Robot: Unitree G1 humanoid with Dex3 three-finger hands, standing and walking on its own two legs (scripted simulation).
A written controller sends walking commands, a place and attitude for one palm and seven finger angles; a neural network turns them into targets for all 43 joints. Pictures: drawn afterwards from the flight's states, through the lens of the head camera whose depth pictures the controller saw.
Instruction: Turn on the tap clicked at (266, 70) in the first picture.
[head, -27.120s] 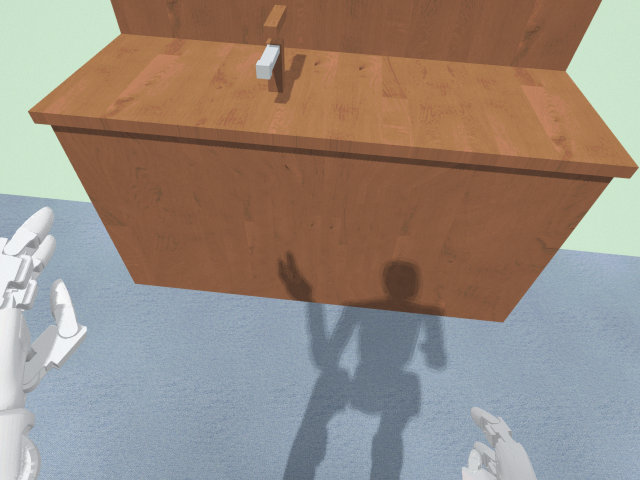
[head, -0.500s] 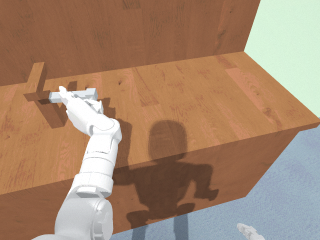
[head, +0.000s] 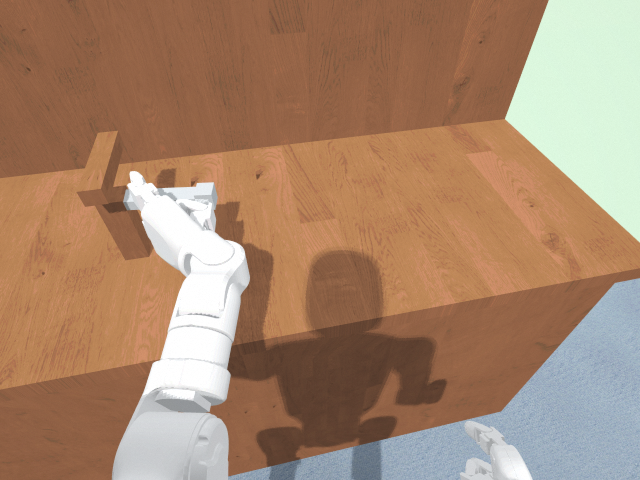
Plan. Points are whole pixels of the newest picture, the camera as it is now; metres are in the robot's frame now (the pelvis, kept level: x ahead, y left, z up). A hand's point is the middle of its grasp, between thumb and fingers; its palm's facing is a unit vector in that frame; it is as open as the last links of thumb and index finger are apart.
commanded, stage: lift the hand up off the lever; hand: left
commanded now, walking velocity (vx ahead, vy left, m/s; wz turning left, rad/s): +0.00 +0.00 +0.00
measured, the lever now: (206, 196) +0.46 +0.20 +0.13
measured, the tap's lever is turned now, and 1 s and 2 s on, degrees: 81 81 81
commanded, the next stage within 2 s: draw the hand back beside the body in 1.82 s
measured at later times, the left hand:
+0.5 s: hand (206, 212) +0.40 +0.18 +0.15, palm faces +0.76 -0.64 -0.05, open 7.8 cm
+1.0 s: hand (205, 196) +0.39 +0.17 +0.18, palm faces +0.75 -0.67 -0.03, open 7.8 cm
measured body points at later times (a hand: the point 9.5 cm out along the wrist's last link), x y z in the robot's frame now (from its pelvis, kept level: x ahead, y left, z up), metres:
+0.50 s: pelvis +0.00 +0.00 +0.00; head +0.00 -0.01 +0.45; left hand +0.35 +0.21 +0.15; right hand +0.17 -0.23 -0.11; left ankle +0.02 +0.15 -0.73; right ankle -0.03 -0.09 -0.73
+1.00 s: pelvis +0.00 -0.01 +0.01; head -0.03 -0.02 +0.46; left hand +0.35 +0.20 +0.18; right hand +0.20 -0.22 -0.09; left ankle +0.02 +0.15 -0.73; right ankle -0.03 -0.09 -0.73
